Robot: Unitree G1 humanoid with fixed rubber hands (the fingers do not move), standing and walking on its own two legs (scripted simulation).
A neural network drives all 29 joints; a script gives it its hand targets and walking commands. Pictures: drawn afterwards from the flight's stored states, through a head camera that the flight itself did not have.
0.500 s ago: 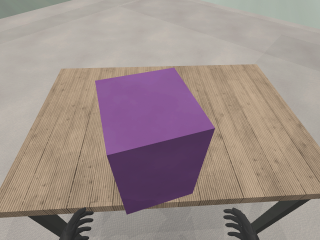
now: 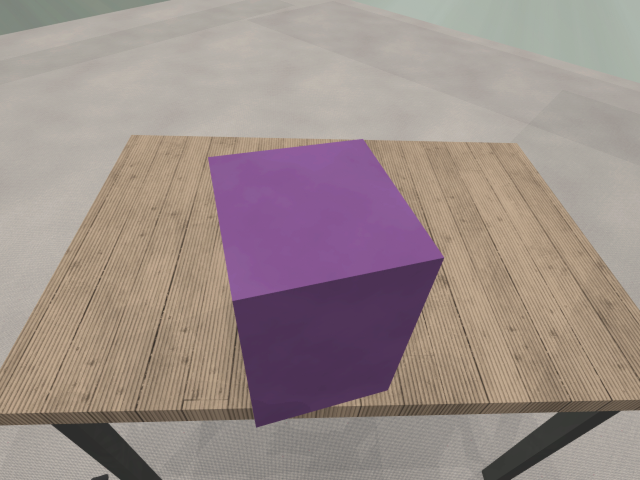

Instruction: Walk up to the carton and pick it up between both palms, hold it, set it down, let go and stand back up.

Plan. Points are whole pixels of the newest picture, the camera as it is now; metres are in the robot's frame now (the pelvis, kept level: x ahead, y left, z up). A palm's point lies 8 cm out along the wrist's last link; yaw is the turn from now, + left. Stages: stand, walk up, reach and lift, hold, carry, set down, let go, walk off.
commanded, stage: stand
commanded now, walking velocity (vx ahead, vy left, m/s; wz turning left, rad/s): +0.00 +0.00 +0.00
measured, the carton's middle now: (308, 287) +0.35 +0.02 +0.07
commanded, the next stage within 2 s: none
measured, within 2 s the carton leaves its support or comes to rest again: neither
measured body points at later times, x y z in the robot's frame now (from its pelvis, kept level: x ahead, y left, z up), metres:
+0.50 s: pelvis -0.01 +0.01 +0.00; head -0.01 +0.01 +0.45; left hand +0.09 +0.31 -0.12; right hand +0.08 -0.30 -0.12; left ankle -0.01 +0.13 -0.74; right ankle -0.01 -0.12 -0.74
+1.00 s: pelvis -0.01 +0.00 +0.01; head -0.01 +0.00 +0.45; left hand +0.09 +0.31 -0.12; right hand +0.07 -0.30 -0.12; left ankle -0.01 +0.13 -0.74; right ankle -0.01 -0.12 -0.74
